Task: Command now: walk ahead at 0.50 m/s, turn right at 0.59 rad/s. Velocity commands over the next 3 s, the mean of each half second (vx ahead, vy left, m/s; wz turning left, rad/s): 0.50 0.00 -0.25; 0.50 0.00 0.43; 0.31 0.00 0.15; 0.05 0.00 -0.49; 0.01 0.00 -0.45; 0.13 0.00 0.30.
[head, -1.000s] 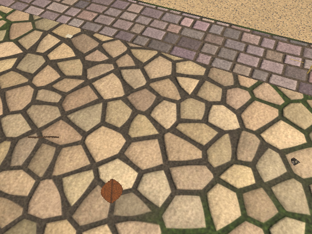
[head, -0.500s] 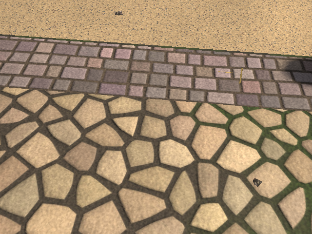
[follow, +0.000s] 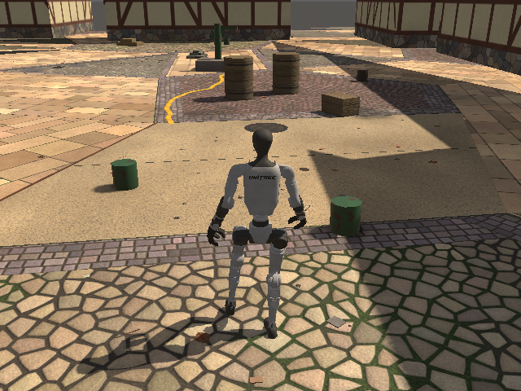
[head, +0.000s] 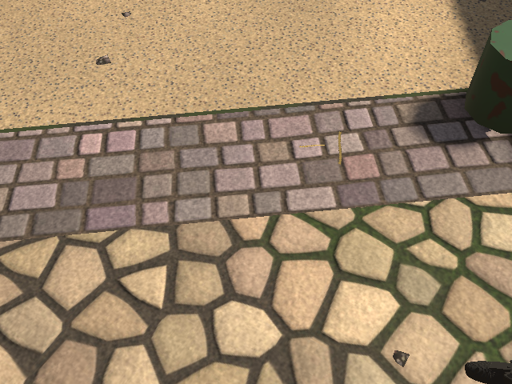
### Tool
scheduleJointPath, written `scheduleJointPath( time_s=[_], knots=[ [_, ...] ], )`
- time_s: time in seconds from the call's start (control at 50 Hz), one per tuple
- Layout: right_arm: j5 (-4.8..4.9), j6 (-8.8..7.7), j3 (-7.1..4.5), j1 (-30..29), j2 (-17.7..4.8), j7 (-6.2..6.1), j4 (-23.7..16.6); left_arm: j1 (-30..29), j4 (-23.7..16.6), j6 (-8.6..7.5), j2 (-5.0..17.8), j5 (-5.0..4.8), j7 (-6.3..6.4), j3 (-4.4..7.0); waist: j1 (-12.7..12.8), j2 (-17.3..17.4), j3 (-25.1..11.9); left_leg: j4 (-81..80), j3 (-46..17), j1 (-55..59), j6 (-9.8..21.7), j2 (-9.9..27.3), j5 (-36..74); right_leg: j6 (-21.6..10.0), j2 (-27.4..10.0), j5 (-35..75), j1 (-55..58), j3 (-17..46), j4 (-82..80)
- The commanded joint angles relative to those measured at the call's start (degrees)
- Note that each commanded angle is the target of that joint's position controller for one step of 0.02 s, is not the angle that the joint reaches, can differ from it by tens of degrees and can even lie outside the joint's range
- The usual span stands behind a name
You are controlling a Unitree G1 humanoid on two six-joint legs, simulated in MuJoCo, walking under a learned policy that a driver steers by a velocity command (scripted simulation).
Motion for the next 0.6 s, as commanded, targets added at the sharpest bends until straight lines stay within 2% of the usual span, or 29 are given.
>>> scheduleJointPath(
  time_s=[0.02, 0.06, 0.12, 0.16, 0.18, 0.2, 0.22, 0.24, 0.26, 0.28, 0.3, 0.32, 0.34, 0.36, 0.42, 0.46, 0.5, 0.54, 0.6],
  knots=[
    [0.43, -0.64, -0.23, -4.8, -2.3, 0.53, -4.0, -1.2, -3.5, -0.61, 10.4, -0.38, 0.99, 2.86, 0.2, -5.0, -2.2, -11.2, 2.9, 8.8, -0.7, -4.1, 11.6, -7.9, -10.8, 9.5, -6.5, 9.2, -6.4],
    [1.16, -0.99, -0.49, -7.4, -3.2, 0.99, -4.9, 1.1, -2.5, -0.31, 10.5, -0.69, 1.08, 2.91, 1.2, -5.7, -2.1, -14.7, 1.8, 10.1, -0.3, -5.0, 12.7, -7.4, -12.0, 6.4, -4.6, 11.9, -4.9],
    [1.24, -1.65, -1.17, -6.8, -5.0, 1.75, -4.7, 2.7, -1.3, -0.04, 9.1, -0.51, 1.27, 2.51, 0.8, -7.2, -2.5, -18.0, 0.7, 10.2, 1.8, -4.4, 9.6, -6.3, -15.0, 5.3, 2.0, 15.6, -0.4],
    [1.14, -2.04, -1.8, -3.2, -5.7, 1.7, -3.9, 2.2, -1.0, 0.25, 8.9, -0.22, 1.17, 2.48, -1.5, -8.8, -2.8, -19.8, 2.3, 14.7, 4.0, -4.8, 5.3, -5.2, -15.4, 10.2, 3.8, 16.6, 3.1],
    [0.75, -2.24, -2.61, 1.5, -6.9, 1.36, -2.7, 2.0, -1.1, 0.24, 7.6, -0.02, 0.99, 2.01, -3.9, -8.4, -5.4, -21.4, 3.2, 22.1, 5.9, -5.1, 4.9, -4.0, -13.0, 16.3, 3.4, 15.1, 8.5],
    [-0.05, -2.45, -3.34, 9.2, -9.2, 0.98, -2.0, 1.8, -2.0, 0.11, 5.1, 0.66, 0.77, 0.94, -7.5, -5.2, -12.7, -19.5, -2.9, 35.0, 9.5, 1.6, 5.0, -2.0, -10.1, 13.5, -1.3, 12.0, 21.5],
    [-0.69, -1.86, -4.85, 16.4, -14.4, 1.02, 0.1, 9.3, -2.3, -0.5, 2.0, -0.66, 0.84, -0.09, -6.6, 9.7, -21.3, -21.9, -26.0, 55.7, 19.2, 13.3, -5.2, 2.9, -1.7, -3.4, -20.4, 4.4, 42.0],
    [0.99, -1.47, -4.28, 18.7, -11.1, 1.79, 1.6, 9.6, -2.1, -0.93, 4.6, -1.14, 0.93, -0.06, -7.3, 14.2, -20.4, -29.5, -40.9, 57.2, 20.8, 17.1, -20.1, 3.7, -1.8, -22.0, -30.8, 5.5, 50.6],
    [1.7, -1.24, -3.11, 15.9, -7.2, 1.66, 1.3, 3.8, -2.4, -0.92, 8.8, -1.48, 0.87, 1.04, -8.2, 7.1, -11.7, -30.8, -35.2, 50.6, 18.4, 15.5, -25.7, 3.5, -4.8, -18.1, -34.8, 6.4, 54.3],
    [1.21, -0.77, -2.49, 12.4, -6.0, 1.49, 0.7, -1.0, -3.6, -0.87, 8.8, -0.91, 0.92, 0.97, -7.4, 2.9, -6.9, -31.5, -27.7, 43.5, 16.7, 13.2, -21.2, 3.4, -7.0, -14.1, -34.3, 3.7, 53.6],
    [0.76, -0.48, -1.97, 10.3, -4.8, 1.45, 0.9, -3.8, -4.5, -1.07, 8.0, 0.07, 0.78, 0.89, -6.4, 1.2, -2.9, -33.1, -22.5, 37.1, 16.5, 10.9, -15.5, 3.4, -8.7, -11.0, -33.7, 2.4, 50.2],
    [0.31, -0.58, -1.54, 9.1, -3.9, 1.32, 1.0, -3.8, -4.5, -1.15, 7.2, 0.39, 0.56, 0.97, -4.8, 2.5, -1.9, -34.3, -18.9, 33.2, 16.0, 9.2, -10.3, 3.4, -10.8, -8.4, -31.0, 2.0, 46.8],
    [0.27, -0.68, -1.34, 8.5, -3.4, 1.3, 1.2, -2.9, -4.1, -1.07, 6.2, 0.29, 0.37, 0.79, -3.9, 3.7, -2.0, -35.4, -15.9, 31.0, 15.7, 7.5, -6.5, 3.6, -11.6, -7.2, -28.5, 1.3, 44.5],
    [0.63, -0.78, -1.31, 8.9, -3.5, 1.32, 1.6, -2.6, -3.9, -1.07, 5.0, 0.43, 0.31, 0.54, -3.6, 4.3, -2.3, -36.2, -14.1, 29.8, 16.1, 6.5, -3.2, 4.0, -11.8, -6.6, -27.3, 0.1, 42.3],
    [1.65, -0.62, -2.0, 10.6, -6.2, 0.93, 2.8, -7.0, -5.6, -1.62, 3.0, 1.34, 0.32, -0.42, -4.2, 3.1, -1.7, -37.8, -10.3, 28.5, 17.5, 5.8, 4.3, 5.6, -12.0, -2.0, -27.2, -1.7, 31.2],
    [1.99, -0.1, -2.44, 11.8, -7.4, 0.49, 3.5, -11.1, -6.3, -2.24, 1.9, 1.31, -0.01, -0.99, -5.5, 2.6, -1.4, -37.7, -7.5, 27.4, 16.6, 4.4, 6.1, 6.4, -10.8, 4.7, -24.2, -2.3, 22.0],
    [2.3, 0.41, -2.64, 14.0, -8.2, 0.19, 4.5, -14.6, -6.7, -2.7, 1.9, 0.94, -0.49, -1.12, -6.8, 2.6, -1.4, -37.0, -6.2, 26.6, 15.9, 3.7, 7.1, 7.3, -9.0, 10.2, -20.4, -2.9, 15.6],
    [2.57, 0.96, -2.7, 16.6, -8.4, 0.0, 5.5, -17.7, -7.4, -3.13, 2.6, 0.47, -0.94, -0.94, -7.7, 2.7, -1.3, -35.8, -7.4, 27.4, 15.4, 4.4, 6.2, 7.4, -7.9, 12.7, -18.2, -2.7, 12.2],
    [2.76, 1.82, -2.91, 17.9, -8.7, -0.46, 6.0, -18.8, -8.0, -3.88, 4.6, 0.07, -1.35, -0.13, -6.6, 3.8, -1.5, -32.4, -11.1, 30.1, 13.8, 6.0, 3.6, 6.1, -7.4, 10.1, -14.5, -1.5, 7.7]
  ],
)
